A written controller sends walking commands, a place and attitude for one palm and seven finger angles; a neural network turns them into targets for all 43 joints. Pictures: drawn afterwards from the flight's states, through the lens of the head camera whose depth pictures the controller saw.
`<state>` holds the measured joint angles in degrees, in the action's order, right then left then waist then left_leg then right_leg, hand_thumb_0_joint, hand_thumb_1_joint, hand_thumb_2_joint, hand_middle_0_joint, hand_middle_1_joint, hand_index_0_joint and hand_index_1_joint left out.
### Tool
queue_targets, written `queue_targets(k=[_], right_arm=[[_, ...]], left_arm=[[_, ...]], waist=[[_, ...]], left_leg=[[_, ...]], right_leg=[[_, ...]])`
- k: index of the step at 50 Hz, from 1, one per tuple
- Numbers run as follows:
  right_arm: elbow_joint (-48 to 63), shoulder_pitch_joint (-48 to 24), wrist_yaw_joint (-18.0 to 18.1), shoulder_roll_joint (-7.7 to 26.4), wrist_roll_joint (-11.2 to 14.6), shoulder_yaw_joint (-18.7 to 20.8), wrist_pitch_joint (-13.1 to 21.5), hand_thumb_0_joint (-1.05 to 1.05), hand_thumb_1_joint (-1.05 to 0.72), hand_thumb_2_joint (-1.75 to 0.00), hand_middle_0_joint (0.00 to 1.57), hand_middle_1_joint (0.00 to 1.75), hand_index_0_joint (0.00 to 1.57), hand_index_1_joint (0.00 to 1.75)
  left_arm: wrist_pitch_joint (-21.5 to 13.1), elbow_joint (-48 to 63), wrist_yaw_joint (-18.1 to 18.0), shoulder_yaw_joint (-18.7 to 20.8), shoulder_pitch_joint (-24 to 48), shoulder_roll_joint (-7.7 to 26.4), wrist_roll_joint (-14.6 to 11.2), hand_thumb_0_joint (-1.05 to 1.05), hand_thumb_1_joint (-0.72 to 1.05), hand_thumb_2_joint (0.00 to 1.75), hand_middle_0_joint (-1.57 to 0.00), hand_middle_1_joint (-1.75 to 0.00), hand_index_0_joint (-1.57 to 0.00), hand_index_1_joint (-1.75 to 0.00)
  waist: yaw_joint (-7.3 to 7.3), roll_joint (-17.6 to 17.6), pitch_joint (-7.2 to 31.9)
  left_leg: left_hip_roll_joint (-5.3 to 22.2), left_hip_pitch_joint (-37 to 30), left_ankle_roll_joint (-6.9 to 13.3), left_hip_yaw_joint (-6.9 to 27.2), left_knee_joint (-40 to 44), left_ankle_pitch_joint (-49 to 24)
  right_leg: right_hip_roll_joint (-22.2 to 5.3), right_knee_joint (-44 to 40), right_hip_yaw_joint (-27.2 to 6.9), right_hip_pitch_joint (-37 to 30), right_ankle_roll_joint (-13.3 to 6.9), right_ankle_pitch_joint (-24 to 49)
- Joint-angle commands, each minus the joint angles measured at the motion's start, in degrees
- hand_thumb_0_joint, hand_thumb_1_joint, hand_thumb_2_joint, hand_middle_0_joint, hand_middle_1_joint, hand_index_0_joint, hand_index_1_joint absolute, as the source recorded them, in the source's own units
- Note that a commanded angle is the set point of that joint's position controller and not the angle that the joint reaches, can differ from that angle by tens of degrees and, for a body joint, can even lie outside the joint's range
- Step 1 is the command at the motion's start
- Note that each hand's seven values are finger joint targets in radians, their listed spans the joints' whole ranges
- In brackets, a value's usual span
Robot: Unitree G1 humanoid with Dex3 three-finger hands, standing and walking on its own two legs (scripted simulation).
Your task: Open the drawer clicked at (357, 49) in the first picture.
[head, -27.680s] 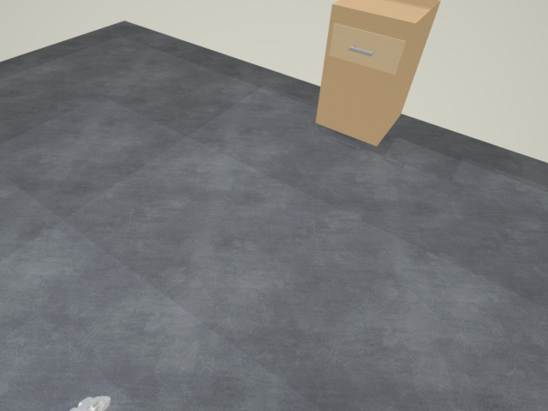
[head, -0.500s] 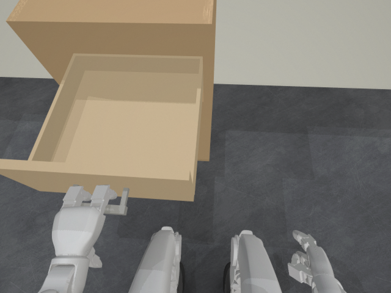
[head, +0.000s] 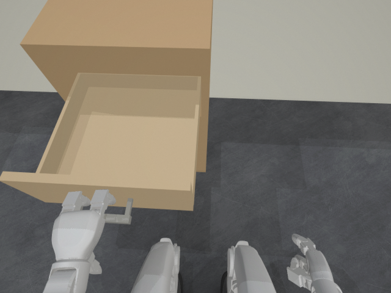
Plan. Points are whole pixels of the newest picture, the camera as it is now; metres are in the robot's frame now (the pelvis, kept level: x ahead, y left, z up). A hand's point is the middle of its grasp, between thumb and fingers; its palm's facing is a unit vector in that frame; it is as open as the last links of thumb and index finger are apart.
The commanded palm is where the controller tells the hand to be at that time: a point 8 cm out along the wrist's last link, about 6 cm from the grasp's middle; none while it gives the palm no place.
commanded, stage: lift the hand off the handle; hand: left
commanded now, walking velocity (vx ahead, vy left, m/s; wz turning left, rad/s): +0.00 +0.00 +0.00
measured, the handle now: (103, 209) +0.29 +0.23 -0.07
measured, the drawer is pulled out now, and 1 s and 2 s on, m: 0.30 0.30 0.30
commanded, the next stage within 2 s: draw the hand back to the body in 1.86 s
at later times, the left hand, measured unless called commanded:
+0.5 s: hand (79, 231) +0.23 +0.25 -0.02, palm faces -0.06 -0.07 -1.00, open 13.8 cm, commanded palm +0.22 +0.24 +0.03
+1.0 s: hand (71, 227) +0.23 +0.24 +0.01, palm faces -0.06 -0.09 -0.99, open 13.9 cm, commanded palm +0.22 +0.24 +0.06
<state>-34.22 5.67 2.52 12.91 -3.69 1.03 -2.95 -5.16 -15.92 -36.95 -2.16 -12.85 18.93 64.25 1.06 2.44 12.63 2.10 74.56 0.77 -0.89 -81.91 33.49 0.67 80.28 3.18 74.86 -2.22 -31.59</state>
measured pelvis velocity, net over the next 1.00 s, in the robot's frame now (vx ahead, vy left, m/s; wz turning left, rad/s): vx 0.03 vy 0.01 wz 0.00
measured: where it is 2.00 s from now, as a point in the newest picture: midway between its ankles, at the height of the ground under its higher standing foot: outside the picture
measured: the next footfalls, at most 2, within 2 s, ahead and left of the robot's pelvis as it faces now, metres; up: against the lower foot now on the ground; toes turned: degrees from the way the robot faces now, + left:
none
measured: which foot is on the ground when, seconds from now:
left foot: down 0.00-1.00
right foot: down 0.00-1.00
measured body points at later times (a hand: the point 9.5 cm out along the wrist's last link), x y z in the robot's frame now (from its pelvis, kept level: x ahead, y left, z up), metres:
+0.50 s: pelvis +0.02 +0.00 +0.03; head +0.12 -0.01 +0.46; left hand +0.23 +0.25 +0.03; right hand +0.21 -0.23 -0.09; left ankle +0.04 +0.11 -0.59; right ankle +0.05 -0.10 -0.59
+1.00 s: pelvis +0.03 +0.01 +0.05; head +0.11 -0.01 +0.50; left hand +0.23 +0.25 +0.07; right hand +0.21 -0.23 -0.06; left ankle +0.04 +0.11 -0.59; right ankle +0.05 -0.10 -0.59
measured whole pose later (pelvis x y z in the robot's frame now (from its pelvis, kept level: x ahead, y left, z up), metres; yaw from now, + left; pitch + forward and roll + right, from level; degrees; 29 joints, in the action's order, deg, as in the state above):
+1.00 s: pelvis +0.03 +0.01 +0.05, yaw +0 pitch +20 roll -1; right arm -30.8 8.9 0.7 13.6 -3.6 0.7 -4.2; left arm -3.7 -8.3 -33.3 -2.6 -21.5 19.2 61.9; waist 1.2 3.0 11.5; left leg 1.6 57.6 1.2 -1.5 -68.7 31.4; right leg 0.8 67.0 2.3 57.9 -1.4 -29.5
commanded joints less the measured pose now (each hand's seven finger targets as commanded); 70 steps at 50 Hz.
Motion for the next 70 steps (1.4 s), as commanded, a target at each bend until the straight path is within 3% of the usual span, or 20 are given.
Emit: queue_targets(k=[1,5,9,12,18,21,27,34,35,37,42,46,48,52,57,60,64,65,66,70], right_arm=[[7.8,-1.9,0.3,6.9,-0.3,2.5,2.1,0.0,-0.9,-0.9,0.2,0.3,0.2,0.3],[8.0,-1.6,0.0,7.1,-0.3,2.6,1.9,0.0,-0.9,-0.9,0.2,0.3,0.2,0.3],[8.5,-1.0,0.0,7.1,-0.3,2.7,2.0,0.0,-0.9,-0.9,0.2,0.3,0.2,0.3],[9.0,-1.0,-0.2,7.0,-0.4,2.6,1.9,0.0,-0.9,-0.9,0.2,0.3,0.2,0.3],[9.2,-0.9,-0.4,7.1,-0.4,2.6,1.4,0.0,-0.9,-0.9,0.2,0.3,0.2,0.3],[9.9,-1.1,-0.7,7.2,-0.4,2.5,1.2,0.0,-0.9,-0.9,0.2,0.3,0.2,0.3],[10.5,-0.5,-1.0,7.2,-0.4,2.4,1.2,0.0,-0.9,-0.9,0.2,0.3,0.2,0.3],[10.9,0.0,-1.0,6.9,-0.3,2.3,1.0,0.0,-0.9,-0.9,0.2,0.3,0.2,0.3],[11.0,-0.3,-1.0,7.0,-0.2,2.5,0.9,0.0,-0.9,-0.9,0.2,0.3,0.2,0.3],[11.3,0.0,-1.2,6.9,-0.2,2.3,0.8,0.0,-0.9,-0.9,0.2,0.3,0.2,0.3],[11.7,0.2,-1.5,7.1,-0.2,2.5,0.9,0.0,-0.9,-0.9,0.2,0.3,0.2,0.3],[11.7,0.2,-1.4,7.3,0.1,2.3,1.0,0.0,-0.9,-0.9,0.2,0.3,0.2,0.3],[11.6,0.4,-1.2,7.3,0.1,2.3,1.0,0.0,-0.9,-0.9,0.2,0.3,0.2,0.3],[12.2,1.2,-1.6,7.2,0.0,2.3,1.0,0.0,-0.9,-0.9,0.2,0.3,0.2,0.3],[12.8,1.4,-2.1,7.2,0.0,2.3,0.6,0.0,-0.9,-0.9,0.2,0.3,0.2,0.3],[13.2,1.1,-2.3,7.1,0.3,2.6,0.5,0.0,-0.9,-0.9,0.2,0.3,0.2,0.3],[13.5,1.6,-2.4,7.3,0.5,2.2,0.4,0.0,-0.9,-0.9,0.2,0.3,0.2,0.3],[13.5,1.3,-2.3,7.3,0.8,2.3,0.4,0.0,-0.9,-0.9,0.2,0.3,0.2,0.3],[13.6,1.3,-2.1,7.4,0.8,2.3,0.4,0.0,-0.9,-0.9,0.2,0.3,0.2,0.3],[13.9,1.5,-2.3,7.1,0.7,2.2,0.5,0.0,-0.9,-0.9,0.2,0.3,0.2,0.3]], left_arm=[[0.3,10.1,-2.6,6.0,0.3,9.4,-0.9,0.0,-0.5,0.3,-0.3,-1.2,-0.3,-1.2],[0.4,9.9,-2.3,5.3,0.5,9.0,-0.2,0.0,-0.5,0.3,-0.3,-1.2,-0.3,-1.2],[0.2,11.8,-1.7,5.5,0.0,9.2,-1.0,0.0,-0.5,0.3,-0.3,-1.2,-0.3,-1.2],[0.0,14.0,-1.5,5.2,-1.5,9.0,-1.0,0.0,-0.5,0.3,-0.3,-1.2,-0.3,-1.2],[0.2,12.8,-1.2,5.8,-4.2,8.8,-1.1,0.0,-0.5,0.3,-0.3,-1.2,-0.3,-1.2],[0.3,14.1,-1.2,6.4,-5.5,9.5,-1.0,0.0,-0.5,0.3,-0.3,-1.2,-0.3,-1.2],[0.7,15.8,-0.1,3.7,-3.9,7.6,-1.6,0.0,-0.5,0.3,-0.3,-1.2,-0.3,-1.2],[0.5,15.8,-0.1,6.2,-5.7,9.9,-1.3,0.0,-0.5,0.3,-0.3,-1.2,-0.3,-1.2],[0.4,15.7,-0.2,6.4,-6.4,9.7,-1.2,0.0,-0.5,0.3,-0.3,-1.2,-0.3,-1.2],[0.6,16.5,-0.3,6.9,-7.7,9.9,-1.4,0.0,-0.5,0.3,-0.3,-1.2,-0.3,-1.2],[1.1,18.2,0.4,5.3,-8.5,8.6,-2.5,0.0,-0.5,0.3,-0.3,-1.2,-0.3,-1.2],[1.6,17.4,1.5,3.9,-7.5,7.9,-3.2,0.0,-0.5,0.3,-0.3,-1.2,-0.3,-1.2],[1.5,16.5,1.8,4.2,-7.3,8.4,-2.9,0.0,-0.5,0.3,-0.3,-1.2,-0.3,-1.2],[0.9,18.5,1.4,5.3,-7.7,9.5,-2.2,0.0,-0.5,0.3,-0.3,-1.2,-0.3,-1.2],[1.4,20.2,1.1,5.6,-9.6,9.4,-2.2,0.0,-0.5,0.3,-0.3,-1.2,-0.3,-1.2],[2.3,19.8,1.7,3.5,-11.0,7.1,-2.8,0.0,-0.5,0.3,-0.3,-1.2,-0.3,-1.2],[3.3,19.9,2.5,3.6,-10.4,7.9,-3.2,0.0,-0.5,0.3,-0.3,-1.2,-0.3,-1.2],[3.3,19.9,2.7,3.2,-10.5,7.7,-3.3,0.0,-0.5,0.3,-0.3,-1.2,-0.3,-1.2],[3.2,20.4,2.7,4.8,-10.5,9.2,-3.5,0.0,-0.5,0.3,-0.3,-1.2,-0.3,-1.2],[2.3,21.8,3.2,3.8,-10.5,8.6,-3.1,0.0,-0.5,0.3,-0.3,-1.2,-0.3,-1.2]], waist=[[-0.1,-0.3,17.3],[-0.04,0.5,16.2],[-0.29,-0.6,18.3],[-0.12,1.4,19.3],[-0.3,-1.4,16.0],[0.43,0.5,16.4],[-1.07,-0.8,15.5],[-0.35,-1.7,15.0],[0.21,0.0,13.4],[0.46,0.5,15.2],[-0.37,0.3,14.4],[-1.2,-1.7,11.2],[-0.93,-2.2,9.6],[-0.4,-0.4,12.7],[0.17,1.7,13.2],[-0.05,-0.1,11.0],[-0.37,-2.1,10.5],[-0.28,-1.5,8.5],[0.05,-1.6,9.1],[0.15,-0.5,8.6]], left_leg=[[-2.1,-16.5,1.3,1.3,11.7,-9.7],[-2.2,-17.7,1.2,1.2,12.5,-9.8],[-2.2,-19.5,1.3,1.0,13.1,-11.4],[-2.3,-22.1,1.2,1.1,13.9,-13.7],[-2.2,-21.7,1.2,1.1,14.8,-13.1],[-2.3,-23.1,1.1,1.2,15.9,-14.4],[-2.2,-24.9,1.3,1.0,17.2,-13.2],[-2.5,-25.7,1.3,0.6,18.3,-14.0],[-2.5,-26.1,1.1,0.6,18.8,-14.0],[-2.7,-27.3,1.1,0.4,19.5,-15.7],[-2.4,-29.8,1.2,0.6,20.9,-16.6],[-2.3,-29.3,1.4,0.7,22.2,-14.3],[-2.4,-28.7,1.4,0.6,22.6,-13.3],[-2.6,-31.7,1.3,0.3,23.3,-15.8],[-2.6,-34.4,0.9,0.5,24.7,-18.8],[-2.3,-34.5,1.1,0.6,25.6,-18.1],[-2.4,-34.9,1.2,0.4,27.1,-18.2],[-2.4,-35.0,1.2,0.4,27.6,-17.4],[-2.4,-35.5,1.2,0.4,27.9,-18.1],[-2.6,-37.1,1.3,0.1,28.6,-18.2]], right_leg=[[1.0,-14.4,-2.2,-13.5,-0.8,7.0],[1.2,-15.2,-2.2,-13.8,-1.0,7.2],[1.2,-15.8,-2.3,-15.8,-0.6,9.4],[1.2,-15.7,-1.9,-16.4,-0.8,11.5],[1.2,-17.3,-1.8,-17.8,-0.7,12.2],[1.3,-17.4,-1.8,-18.5,-1.1,12.8],[1.2,-19.4,-1.6,-19.1,-0.6,11.6],[1.3,-20.7,-2.0,-21.8,-0.5,13.1],[1.4,-21.0,-2.0,-21.6,-0.9,13.2],[1.5,-21.0,-2.1,-23.3,-0.9,14.7],[1.6,-22.4,-1.8,-23.9,-0.8,15.3],[1.3,-24.6,-1.8,-25.0,-0.7,13.9],[1.3,-25.1,-1.7,-25.3,-0.6,13.1],[1.3,-24.8,-1.8,-25.9,-0.7,14.4],[1.7,-25.0,-1.4,-27.1,-1.0,16.2],[1.6,-26.5,-1.3,-28.4,-0.9,16.7],[1.5,-27.8,-1.7,-30.4,-0.6,17.6],[1.5,-28.6,-1.9,-30.8,-0.8,17.3],[1.5,-28.8,-2.3,-31.7,-0.9,18.2],[1.4,-29.6,-2.1,-32.2,-0.9,17.9]])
